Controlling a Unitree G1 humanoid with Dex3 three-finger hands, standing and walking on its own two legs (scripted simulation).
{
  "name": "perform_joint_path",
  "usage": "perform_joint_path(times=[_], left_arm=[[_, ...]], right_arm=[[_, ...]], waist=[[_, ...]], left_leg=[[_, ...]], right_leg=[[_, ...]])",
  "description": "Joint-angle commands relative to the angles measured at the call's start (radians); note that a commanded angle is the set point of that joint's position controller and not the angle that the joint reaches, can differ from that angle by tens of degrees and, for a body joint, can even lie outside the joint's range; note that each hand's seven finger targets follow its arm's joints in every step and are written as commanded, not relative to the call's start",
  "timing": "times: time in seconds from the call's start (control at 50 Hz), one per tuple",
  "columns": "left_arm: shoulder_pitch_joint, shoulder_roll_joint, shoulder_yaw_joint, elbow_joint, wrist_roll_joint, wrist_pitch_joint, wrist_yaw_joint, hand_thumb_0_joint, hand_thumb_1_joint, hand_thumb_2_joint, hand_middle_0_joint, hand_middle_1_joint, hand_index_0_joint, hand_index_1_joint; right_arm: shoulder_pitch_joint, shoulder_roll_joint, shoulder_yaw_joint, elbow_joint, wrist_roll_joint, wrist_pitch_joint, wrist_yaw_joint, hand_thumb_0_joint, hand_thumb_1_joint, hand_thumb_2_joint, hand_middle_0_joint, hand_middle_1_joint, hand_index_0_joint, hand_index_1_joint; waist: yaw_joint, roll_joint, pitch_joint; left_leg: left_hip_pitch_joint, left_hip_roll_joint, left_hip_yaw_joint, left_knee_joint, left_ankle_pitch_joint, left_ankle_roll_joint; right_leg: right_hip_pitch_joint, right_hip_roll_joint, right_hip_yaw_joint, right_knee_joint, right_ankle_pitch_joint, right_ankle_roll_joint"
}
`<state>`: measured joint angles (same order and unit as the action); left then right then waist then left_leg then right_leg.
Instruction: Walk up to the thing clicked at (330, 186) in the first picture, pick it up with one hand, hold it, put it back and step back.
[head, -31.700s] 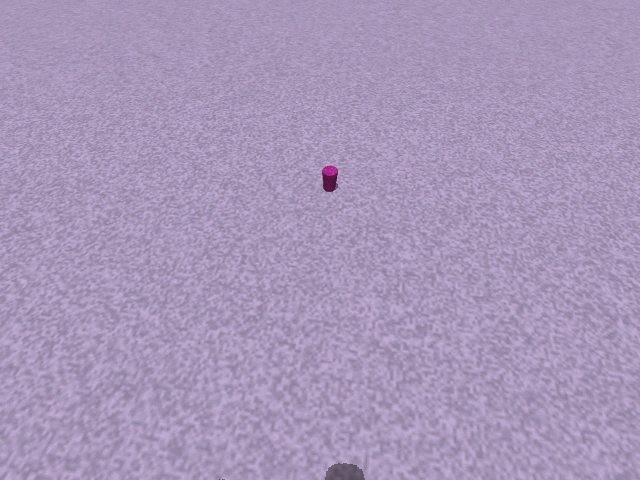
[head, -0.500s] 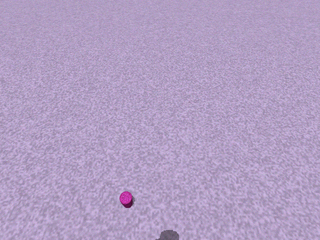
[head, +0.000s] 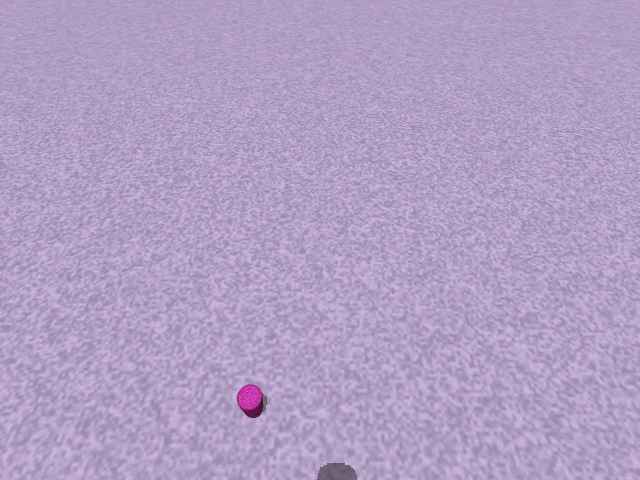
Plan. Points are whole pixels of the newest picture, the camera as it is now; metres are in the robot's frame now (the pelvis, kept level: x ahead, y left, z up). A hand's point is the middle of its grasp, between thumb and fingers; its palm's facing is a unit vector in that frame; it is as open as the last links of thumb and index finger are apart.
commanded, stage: step back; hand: left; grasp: from above
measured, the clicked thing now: (251, 403) +0.43 +0.23 -0.73
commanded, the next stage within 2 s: none
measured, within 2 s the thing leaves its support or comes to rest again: neither
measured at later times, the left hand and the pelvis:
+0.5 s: hand out of the picture +0.05 +0.30 -0.18, palm faces -0.06 -0.93 -0.36, open 7.4 cm; pelvis -0.09 +0.04 -0.01, yaw -2 degrees
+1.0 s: hand out of the picture -0.11 +0.28 -0.15, palm faces -0.06 -0.90 -0.42, open 7.4 cm; pelvis -0.22 +0.02 -0.02, yaw -4 degrees
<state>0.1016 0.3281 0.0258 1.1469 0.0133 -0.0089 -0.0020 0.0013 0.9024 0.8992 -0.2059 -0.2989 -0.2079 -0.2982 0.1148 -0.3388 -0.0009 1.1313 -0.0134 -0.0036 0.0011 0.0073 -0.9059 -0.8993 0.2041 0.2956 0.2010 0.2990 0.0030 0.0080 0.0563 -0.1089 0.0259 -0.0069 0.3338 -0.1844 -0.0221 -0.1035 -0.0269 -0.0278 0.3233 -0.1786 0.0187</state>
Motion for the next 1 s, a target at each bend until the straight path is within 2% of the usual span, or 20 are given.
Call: perform_joint_path(times=[0.0,0.1,0.18,0.22,0.24,0.26,0.28,0.32,0.38,0.4,0.48,0.58,0.66,0.7,0.72,0.74,0.76,0.78,0.84,0.98], left_arm=[[-0.027,0.278,0.075,-0.113,-0.023,-0.007,0.026,0.0,0.9,0.9,-0.2,-0.3,-0.2,-0.3],[-0.051,0.293,0.083,-0.191,-0.014,0.009,0.025,0.0,0.9,0.9,-0.2,-0.3,-0.2,-0.3],[-0.118,0.329,0.095,-0.256,0.007,0.023,0.025,0.0,0.9,0.9,-0.2,-0.3,-0.2,-0.3],[-0.15,0.319,0.091,-0.285,0.012,0.03,0.023,0.0,0.9,0.9,-0.2,-0.3,-0.2,-0.3],[-0.146,0.299,0.088,-0.294,0.007,0.034,0.023,0.0,0.9,0.9,-0.2,-0.3,-0.2,-0.3],[-0.137,0.251,0.077,-0.3,-0.004,0.042,0.025,0.0,0.9,0.9,-0.2,-0.3,-0.2,-0.3],[-0.115,0.214,0.073,-0.305,-0.004,0.05,0.032,0.0,0.9,0.9,-0.2,-0.3,-0.2,-0.3],[-0.048,0.233,0.077,-0.283,0.003,0.062,0.048,0.0,0.9,0.9,-0.2,-0.3,-0.2,-0.3],[0.036,0.245,0.077,-0.263,-0.014,0.07,0.042,0.0,0.9,0.9,-0.2,-0.3,-0.2,-0.3],[0.074,0.245,0.079,-0.267,-0.01,0.07,0.04,0.0,0.9,0.9,-0.2,-0.3,-0.2,-0.3],[0.045,0.24,0.092,-0.314,0.006,0.051,0.035,0.0,0.9,0.9,-0.2,-0.3,-0.2,-0.3],[0.041,0.23,0.092,-0.345,0.002,0.042,0.028,0.0,0.9,0.9,-0.2,-0.3,-0.2,-0.3],[0.188,0.224,0.104,-0.287,0.007,0.037,0.016,0.0,0.9,0.9,-0.2,-0.3,-0.2,-0.3],[0.264,0.237,0.116,-0.253,0.019,0.035,0.013,0.0,0.9,0.9,-0.2,-0.3,-0.2,-0.3],[0.241,0.285,0.13,-0.277,0.034,0.031,0.012,0.0,0.9,0.9,-0.2,-0.3,-0.2,-0.3],[0.156,0.367,0.148,-0.324,0.031,0.028,0.009,0.0,0.9,0.9,-0.2,-0.3,-0.2,-0.3],[0.065,0.436,0.158,-0.372,0.04,0.028,0.014,0.0,0.9,0.9,-0.2,-0.3,-0.2,-0.3],[-0.011,0.399,0.153,-0.4,0.038,0.021,0.019,0.0,0.9,0.9,-0.2,-0.3,-0.2,-0.3],[-0.079,0.267,0.122,-0.413,0.027,0.016,0.025,0.0,0.9,0.9,-0.2,-0.3,-0.2,-0.3],[0.083,0.25,0.123,-0.419,0.028,0.031,0.04,0.0,0.9,0.9,-0.2,-0.3,-0.2,-0.3]], right_arm=[[-0.043,-0.231,-0.061,-0.096,0.015,0.002,-0.007,0.0,-0.9,-0.9,0.2,0.3,0.2,0.3],[-0.017,-0.236,-0.079,-0.139,0.017,0.027,-0.002,0.0,-0.9,-0.9,0.2,0.3,0.2,0.3],[0.047,-0.213,-0.091,-0.163,0.008,0.045,0.011,0.0,-0.9,-0.9,0.2,0.3,0.2,0.3],[0.1,-0.228,-0.101,-0.165,0.006,0.042,0.016,0.0,-0.9,-0.9,0.2,0.3,0.2,0.3],[0.102,-0.242,-0.103,-0.171,0.006,0.037,0.016,0.0,-0.9,-0.9,0.2,0.3,0.2,0.3],[0.075,-0.292,-0.111,-0.184,-0.004,0.029,0.013,0.0,-0.9,-0.9,0.2,0.3,0.2,0.3],[0.06,-0.355,-0.124,-0.191,-0.011,0.019,0.008,0.0,-0.9,-0.9,0.2,0.3,0.2,0.3],[0.036,-0.377,-0.135,-0.225,-0.027,0.012,-0.003,0.0,-0.9,-0.9,0.2,0.3,0.2,0.3],[-0.077,-0.3,-0.119,-0.272,-0.028,0.007,-0.02,0.0,-0.9,-0.9,0.2,0.3,0.2,0.3],[-0.078,-0.288,-0.119,-0.287,-0.023,0.004,-0.023,0.0,-0.9,-0.9,0.2,0.3,0.2,0.3],[0.036,-0.255,-0.118,-0.289,-0.012,0.001,-0.032,0.0,-0.9,-0.9,0.2,0.3,0.2,0.3],[0.064,-0.289,-0.126,-0.305,-0.015,0.01,-0.033,0.0,-0.9,-0.9,0.2,0.3,0.2,0.3],[-0.023,-0.308,-0.125,-0.339,-0.012,0.027,-0.024,0.0,-0.9,-0.9,0.2,0.3,0.2,0.3],[-0.062,-0.294,-0.12,-0.347,-0.004,0.038,-0.018,0.0,-0.9,-0.9,0.2,0.3,0.2,0.3],[-0.035,-0.258,-0.11,-0.347,0.0,0.041,-0.014,0.0,-0.9,-0.9,0.2,0.3,0.2,0.3],[-0.042,-0.208,-0.1,-0.356,0.003,0.041,-0.017,0.0,-0.9,-0.9,0.2,0.3,0.2,0.3],[-0.059,-0.249,-0.121,-0.342,-0.003,0.047,-0.03,0.0,-0.9,-0.9,0.2,0.3,0.2,0.3],[-0.015,-0.279,-0.131,-0.322,0.0,0.048,-0.028,0.0,-0.9,-0.9,0.2,0.3,0.2,0.3],[0.072,-0.23,-0.102,-0.272,0.02,0.041,-0.024,0.0,-0.9,-0.9,0.2,0.3,0.2,0.3],[0.059,-0.215,-0.081,-0.322,0.007,0.013,-0.034,0.0,-0.9,-0.9,0.2,0.3,0.2,0.3]], waist=[[-0.007,-0.027,-0.031],[-0.019,-0.08,-0.145],[-0.032,-0.194,-0.132],[-0.057,-0.2,-0.132],[-0.059,-0.126,-0.118],[-0.057,0.063,-0.073],[-0.045,0.189,-0.055],[-0.035,0.167,-0.075],[0.03,0.131,-0.074],[0.043,0.139,-0.105],[-0.018,0.098,-0.149],[-0.052,0.139,-0.138],[0.012,0.168,-0.17],[0.046,0.124,-0.152],[0.036,-0.036,-0.106],[0.027,-0.262,-0.031],[0.056,-0.29,0.024],[0.014,-0.261,0.073],[-0.056,-0.14,0.047],[0.051,-0.194,-0.114]], left_leg=[[-0.064,0.076,-0.06,0.09,0.306,0.061],[-0.065,0.02,-0.027,0.254,0.158,0.075],[-0.058,-0.051,-0.009,0.443,-0.186,0.07],[-0.026,-0.021,-0.046,0.414,-0.151,0.089],[-0.064,0.034,-0.089,0.312,0.025,0.109],[-0.147,0.175,-0.268,0.076,0.233,0.159],[-0.111,0.285,-0.432,-0.013,0.387,0.198],[-0.143,0.327,-0.483,-0.005,0.409,0.231],[-0.113,0.203,-0.253,0.044,0.343,0.181],[-0.055,0.209,-0.249,0.065,0.319,0.202],[0.11,0.22,-0.234,0.121,0.408,0.249],[0.115,0.259,-0.233,0.129,0.376,0.284],[-0.059,0.236,-0.19,0.161,0.191,0.22],[-0.241,0.187,-0.15,0.189,-0.028,0.147],[-0.368,0.099,-0.098,0.303,-0.185,0.088],[-0.474,-0.102,-0.011,0.514,-0.351,0.02],[-0.367,-0.114,-0.116,0.762,-0.433,0.005],[-0.299,-0.085,-0.171,0.868,-0.376,0.011],[-0.364,-0.175,-0.177,0.885,-0.232,0.014],[-0.382,-0.061,-0.085,0.468,-0.349,-0.002]], right_leg=[[-0.033,-0.103,0.091,0.065,0.356,-0.058],[-0.073,-0.172,0.177,0.086,0.285,-0.142],[-0.219,-0.282,0.248,0.066,0.228,-0.229],[-0.287,-0.258,0.217,0.138,0.157,-0.202],[-0.264,-0.178,0.151,0.243,0.098,-0.158],[-0.268,-0.008,0.069,0.429,-0.069,-0.078],[-0.347,0.133,0.108,0.594,-0.406,-0.053],[-0.356,0.145,0.228,0.804,-0.468,-0.054],[-0.39,0.144,0.255,0.91,-0.321,-0.056],[-0.403,0.137,0.237,0.924,-0.291,-0.048],[-0.422,0.115,0.209,0.838,-0.314,0.008],[-0.363,0.074,0.151,0.6,-0.358,0.015],[-0.134,0.041,0.066,0.28,-0.204,-0.015],[0.004,0.044,0.068,0.165,-0.076,-0.057],[-0.009,-0.07,0.281,0.065,-0.191,-0.104],[-0.129,-0.256,0.555,-0.066,-0.309,-0.198],[-0.371,-0.396,0.668,-0.115,-0.287,-0.337],[-0.482,-0.386,0.637,-0.131,-0.292,-0.322],[-0.302,-0.141,0.239,0.019,0.075,-0.161],[0.131,-0.226,0.266,0.177,0.364,-0.233]])
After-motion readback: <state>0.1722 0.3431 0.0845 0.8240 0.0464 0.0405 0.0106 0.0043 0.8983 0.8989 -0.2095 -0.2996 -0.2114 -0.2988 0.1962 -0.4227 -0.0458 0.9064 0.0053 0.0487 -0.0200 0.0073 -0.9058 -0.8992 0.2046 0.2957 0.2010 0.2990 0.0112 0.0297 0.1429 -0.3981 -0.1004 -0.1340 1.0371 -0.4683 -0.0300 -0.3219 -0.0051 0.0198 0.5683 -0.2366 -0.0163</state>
